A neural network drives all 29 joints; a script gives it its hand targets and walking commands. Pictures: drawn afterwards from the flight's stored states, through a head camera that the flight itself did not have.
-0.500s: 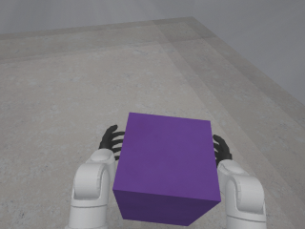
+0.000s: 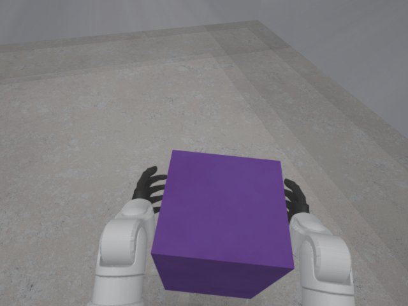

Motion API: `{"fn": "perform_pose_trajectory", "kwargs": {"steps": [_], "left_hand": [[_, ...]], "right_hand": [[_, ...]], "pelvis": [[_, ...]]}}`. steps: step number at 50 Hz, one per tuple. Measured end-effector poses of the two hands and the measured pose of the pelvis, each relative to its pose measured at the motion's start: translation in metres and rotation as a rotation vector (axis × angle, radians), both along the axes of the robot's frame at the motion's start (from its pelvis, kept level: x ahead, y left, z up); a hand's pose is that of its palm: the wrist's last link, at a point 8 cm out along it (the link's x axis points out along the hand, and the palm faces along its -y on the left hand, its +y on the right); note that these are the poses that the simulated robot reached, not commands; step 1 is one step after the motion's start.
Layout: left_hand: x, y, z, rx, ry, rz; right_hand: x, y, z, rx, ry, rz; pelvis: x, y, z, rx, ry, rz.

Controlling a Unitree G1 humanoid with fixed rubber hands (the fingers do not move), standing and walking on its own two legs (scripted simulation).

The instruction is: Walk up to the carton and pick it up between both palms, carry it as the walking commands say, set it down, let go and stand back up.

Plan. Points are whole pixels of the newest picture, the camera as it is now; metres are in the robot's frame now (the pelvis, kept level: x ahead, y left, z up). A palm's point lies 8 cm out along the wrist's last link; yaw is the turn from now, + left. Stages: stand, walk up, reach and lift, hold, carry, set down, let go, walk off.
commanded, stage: carry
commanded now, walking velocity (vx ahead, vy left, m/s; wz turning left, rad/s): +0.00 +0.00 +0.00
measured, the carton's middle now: (216, 232) +0.25 +0.00 +0.00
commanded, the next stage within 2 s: hold in 0.46 s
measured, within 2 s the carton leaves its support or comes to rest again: neither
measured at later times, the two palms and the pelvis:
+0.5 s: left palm (143, 204) +0.27 +0.14 +0.06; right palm (292, 217) +0.26 -0.14 +0.06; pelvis +0.01 +0.00 +0.00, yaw +0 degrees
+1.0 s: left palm (150, 210) +0.28 +0.13 +0.04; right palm (292, 221) +0.27 -0.15 +0.03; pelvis +0.00 -0.01 +0.00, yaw +1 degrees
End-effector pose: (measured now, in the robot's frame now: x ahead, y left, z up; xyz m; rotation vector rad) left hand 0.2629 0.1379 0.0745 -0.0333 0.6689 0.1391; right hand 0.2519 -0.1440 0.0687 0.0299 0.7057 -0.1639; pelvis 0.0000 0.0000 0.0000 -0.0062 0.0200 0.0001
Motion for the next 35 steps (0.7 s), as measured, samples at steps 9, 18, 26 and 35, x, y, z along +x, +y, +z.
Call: {"fn": "perform_pose_trajectory", "kwargs": {"steps": [9, 18, 26, 35], "left_hand": [[0.001, 0.001, -0.005, -0.001, 0.010, 0.001], [0.004, 0.001, -0.007, -0.001, 0.018, 0.001], [0.014, 0.003, -0.024, 0.013, 0.036, -0.016], [0.002, 0.005, -0.059, 0.049, 0.064, -0.006]], "right_hand": [[0.002, 0.000, -0.004, -0.001, 0.010, 0.001], [0.005, 0.001, -0.007, -0.002, 0.018, 0.002], [0.016, 0.003, -0.020, -0.033, 0.036, 0.027], [0.021, 0.004, -0.049, -0.032, 0.060, 0.069]], "pelvis": [[0.001, 0.000, 0.000, 0.000, 0.002, 0.000], [0.004, 0.001, 0.000, -0.001, 0.006, 0.000], [0.004, 0.002, 0.002, -0.002, -0.032, 0.001], [0.007, 0.000, 0.004, 0.006, -0.051, 0.005]]}}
